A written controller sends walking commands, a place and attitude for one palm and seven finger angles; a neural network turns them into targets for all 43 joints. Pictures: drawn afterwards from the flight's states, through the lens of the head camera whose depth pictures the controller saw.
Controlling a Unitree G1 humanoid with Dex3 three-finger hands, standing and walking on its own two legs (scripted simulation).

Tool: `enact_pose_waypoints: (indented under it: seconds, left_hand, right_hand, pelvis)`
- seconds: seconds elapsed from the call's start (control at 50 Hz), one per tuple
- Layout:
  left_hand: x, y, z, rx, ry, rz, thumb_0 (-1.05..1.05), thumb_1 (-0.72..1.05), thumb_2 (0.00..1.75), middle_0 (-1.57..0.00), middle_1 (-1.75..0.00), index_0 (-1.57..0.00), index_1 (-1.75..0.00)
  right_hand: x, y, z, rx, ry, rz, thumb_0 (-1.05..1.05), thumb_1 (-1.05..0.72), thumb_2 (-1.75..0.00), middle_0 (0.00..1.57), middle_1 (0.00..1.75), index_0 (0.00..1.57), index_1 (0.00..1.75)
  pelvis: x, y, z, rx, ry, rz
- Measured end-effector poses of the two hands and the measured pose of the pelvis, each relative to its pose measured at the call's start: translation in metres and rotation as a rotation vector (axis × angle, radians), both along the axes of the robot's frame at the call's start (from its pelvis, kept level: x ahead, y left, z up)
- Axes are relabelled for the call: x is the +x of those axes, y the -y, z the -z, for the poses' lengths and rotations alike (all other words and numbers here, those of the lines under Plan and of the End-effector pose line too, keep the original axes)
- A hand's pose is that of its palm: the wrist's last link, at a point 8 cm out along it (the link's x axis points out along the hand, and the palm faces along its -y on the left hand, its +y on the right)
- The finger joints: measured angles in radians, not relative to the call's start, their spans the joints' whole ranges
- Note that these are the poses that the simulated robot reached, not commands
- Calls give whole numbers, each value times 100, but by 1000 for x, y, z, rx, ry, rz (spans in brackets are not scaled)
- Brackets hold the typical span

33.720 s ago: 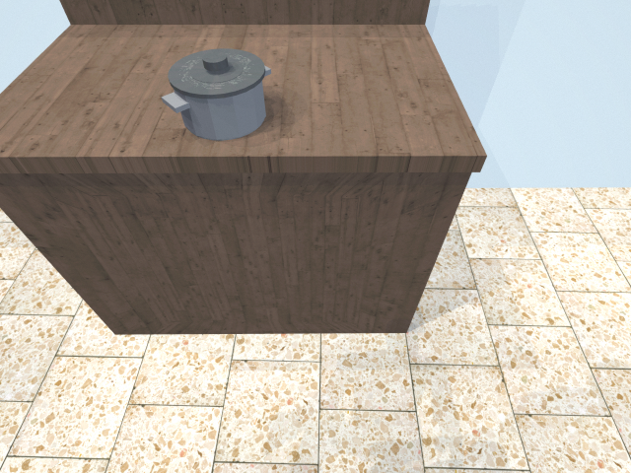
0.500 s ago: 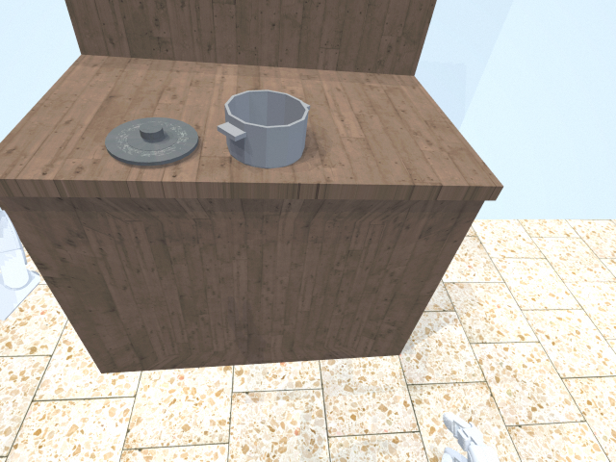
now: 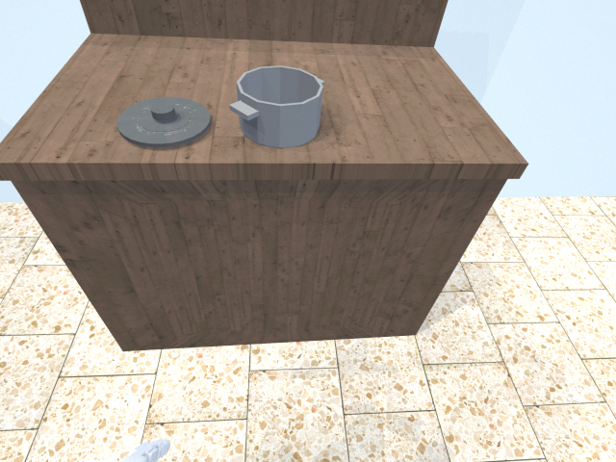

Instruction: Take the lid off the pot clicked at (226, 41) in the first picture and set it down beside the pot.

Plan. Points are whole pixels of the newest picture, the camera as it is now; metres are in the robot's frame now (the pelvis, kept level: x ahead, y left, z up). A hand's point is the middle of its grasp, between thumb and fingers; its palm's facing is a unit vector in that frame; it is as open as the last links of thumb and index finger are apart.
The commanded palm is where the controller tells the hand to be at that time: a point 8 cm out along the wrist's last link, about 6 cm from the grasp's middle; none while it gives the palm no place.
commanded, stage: let the arm hang, fingers relaxed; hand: left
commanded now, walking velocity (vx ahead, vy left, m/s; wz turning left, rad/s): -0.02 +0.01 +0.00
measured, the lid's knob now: (163, 111) +0.74 +0.28 +0.08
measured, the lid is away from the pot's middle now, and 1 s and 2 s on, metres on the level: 0.23 0.23 0.23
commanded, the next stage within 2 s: look to check the result in 1.16 s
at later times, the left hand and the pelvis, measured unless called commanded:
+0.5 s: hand out of the picture +0.10 +0.15 -0.16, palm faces +0.00 -0.98 -0.20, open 7.3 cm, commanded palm none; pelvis +0.05 -0.02 +0.01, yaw +1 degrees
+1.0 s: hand out of the picture +0.12 +0.13 -0.16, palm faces +0.02 -0.98 -0.21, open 7.3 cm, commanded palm none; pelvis +0.08 -0.05 +0.01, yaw -1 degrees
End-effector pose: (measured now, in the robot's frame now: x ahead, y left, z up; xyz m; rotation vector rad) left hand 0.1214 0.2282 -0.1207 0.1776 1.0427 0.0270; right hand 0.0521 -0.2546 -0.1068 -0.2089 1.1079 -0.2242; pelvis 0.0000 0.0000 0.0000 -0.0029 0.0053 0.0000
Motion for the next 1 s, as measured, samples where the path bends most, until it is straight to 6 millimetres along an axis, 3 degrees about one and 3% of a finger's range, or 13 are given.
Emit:
enact_pose_waypoints:
  seconds: [0.02, 0.04, 0.12, 0.18, 0.22, 0.32, 0.44, 0.54, 0.64, 0.8, 1.0]
  left_hand:
    - [-25, 12, 16, -27, -90, 4, 1, 92, 90, -19, -30, -19, -29]
    - [-45, 12, 26, -20, -141, -55, 0, 95, 90, -19, -30, -20, -30]
    - [-114, 4, 37, 12, -373, -124, -2, 101, 90, -20, -30, -21, -30]
    - [-140, -1, 38, 18, -494, -146, -1, 99, 90, -20, -30, -21, -30]
    - [-144, -3, 33, 21, -536, -149, 0, 97, 90, -20, -30, -20, -30]
    - [-115, 0, 18, 28, -488, -157, 1, 94, 90, -19, -30, -20, -30]
    - [-55, 16, 15, 43, -349, -122, 1, 92, 90, -19, -30, -20, -30]
    - [-9, 30, 8, 51, -239, -107, 1, 93, 90, -19, -30, -20, -30]
    - [17, 42, 4, 49, -177, -95, 0, 92, 90, -19, -30, -20, -30]
    - [20, 53, 5, 43, -185, -112, 0, 92, 90, -20, -30, -20, -30]
    - [-11, 51, 8, 57, -284, -139, 0, 92, 90, -20, -30, -20, -30]
  right_hand:
    - [-9, 5, 3, -3, -40, 18, 1, -91, -90, 20, 30, 21, 30]
    - [-17, 9, 6, -8, -84, 34, 1, -91, -90, 20, 30, 21, 30]
    - [-46, 17, 9, -36, -250, 83, 1, -91, -90, 20, 30, 20, 30]
    - [-62, 9, 8, -44, -325, 98, 1, -91, -90, 20, 30, 20, 30]
    - [-69, -1, 5, -28, -368, 94, 1, -91, -90, 20, 30, 20, 30]
    - [-71, -26, 3, 49, -427, 83, 1, -91, -90, 20, 30, 20, 30]
    - [-43, -40, 20, 143, -383, 93, 1, -91, -90, 20, 30, 20, 30]
    - [-22, -27, 26, 147, -338, 104, 3, -94, -90, 20, 30, 21, 30]
    - [-5, -8, 28, 132, -290, 117, 2, -93, -90, 20, 30, 20, 30]
    - [13, 15, 25, 100, -258, 114, 1, -92, -90, 20, 30, 20, 30]
    - [16, 20, 23, 94, -284, 106, 0, -91, -90, 20, 30, 20, 30]
  pelvis:
    - [2, 4, 2, 13, -6, 8]
    - [3, 8, 5, 17, -12, 15]
    - [10, 7, 4, -36, -10, -12]
    - [19, 4, 5, -47, -18, -12]
    - [23, 4, -1, -32, -14, -3]
    - [34, 8, -15, -29, -15, -19]
    - [44, 17, -14, -3, -11, -11]
    - [54, 26, -15, -1, 1, -9]
    - [62, 34, -14, 1, 10, -1]
    - [72, 44, -14, 1, 15, 8]
    - [78, 50, -15, -4, 11, 9]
